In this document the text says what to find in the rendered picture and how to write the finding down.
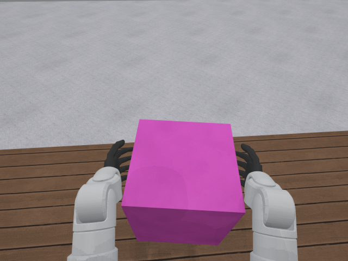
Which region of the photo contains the robot left hand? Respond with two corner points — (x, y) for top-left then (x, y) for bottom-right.
(104, 140), (133, 182)

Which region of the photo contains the robot right hand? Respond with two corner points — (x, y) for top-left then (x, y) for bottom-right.
(235, 144), (263, 187)

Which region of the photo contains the left robot forearm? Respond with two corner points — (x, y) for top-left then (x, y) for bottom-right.
(67, 166), (122, 261)

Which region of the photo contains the right robot forearm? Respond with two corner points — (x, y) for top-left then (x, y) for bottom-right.
(244, 171), (298, 261)

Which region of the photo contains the carton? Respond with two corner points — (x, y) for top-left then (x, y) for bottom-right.
(121, 119), (246, 245)

